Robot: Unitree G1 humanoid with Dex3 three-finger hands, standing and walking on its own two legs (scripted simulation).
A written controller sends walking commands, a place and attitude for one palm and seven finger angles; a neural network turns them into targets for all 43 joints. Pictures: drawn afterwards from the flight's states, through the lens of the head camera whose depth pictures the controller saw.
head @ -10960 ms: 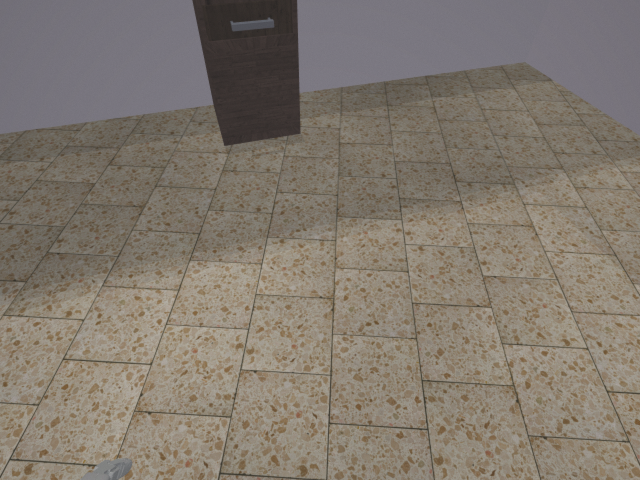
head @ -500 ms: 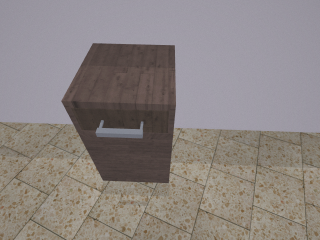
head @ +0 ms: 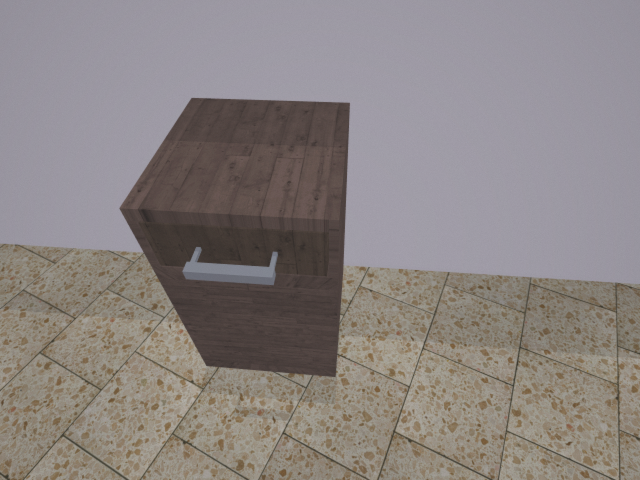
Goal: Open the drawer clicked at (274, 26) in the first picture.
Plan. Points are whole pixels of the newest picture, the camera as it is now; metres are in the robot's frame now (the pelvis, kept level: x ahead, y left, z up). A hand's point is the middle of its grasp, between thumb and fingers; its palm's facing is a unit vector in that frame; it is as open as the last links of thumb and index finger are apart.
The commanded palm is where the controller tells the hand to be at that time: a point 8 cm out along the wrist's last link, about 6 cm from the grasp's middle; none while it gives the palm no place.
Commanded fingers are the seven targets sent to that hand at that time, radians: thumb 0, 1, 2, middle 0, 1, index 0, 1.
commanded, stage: come to a stop and stand still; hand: left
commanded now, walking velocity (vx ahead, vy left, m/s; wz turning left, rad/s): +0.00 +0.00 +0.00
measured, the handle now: (232, 263) +0.55 +0.22 -0.15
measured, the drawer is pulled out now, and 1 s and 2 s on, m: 0.00 0.00 0.00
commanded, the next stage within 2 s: look again from close up in 0.64 s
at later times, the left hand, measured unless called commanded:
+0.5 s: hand out of the picture -0.01 +0.12 -0.18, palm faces +0.08 -0.98 -0.17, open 7.4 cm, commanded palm none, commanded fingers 0.00 0.90 0.90 -0.20 -0.30 -0.20 -0.30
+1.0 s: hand out of the picture +0.03 +0.21 -0.19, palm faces +0.00 -0.98 -0.22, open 7.4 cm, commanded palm none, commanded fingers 0.00 0.90 0.90 -0.20 -0.30 -0.20 -0.30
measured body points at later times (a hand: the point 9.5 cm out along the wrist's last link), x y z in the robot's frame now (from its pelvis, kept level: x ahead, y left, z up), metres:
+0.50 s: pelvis +0.04 -0.02 +0.00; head +0.04 -0.03 +0.45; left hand -0.02 +0.17 -0.16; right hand +0.02 -0.23 -0.17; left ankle +0.01 +0.15 -0.74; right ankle -0.05 -0.04 -0.74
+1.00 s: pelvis +0.04 +0.04 -0.01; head +0.04 +0.04 +0.44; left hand +0.03 +0.26 -0.17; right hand +0.06 -0.19 -0.17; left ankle +0.02 +0.15 -0.74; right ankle -0.05 -0.04 -0.74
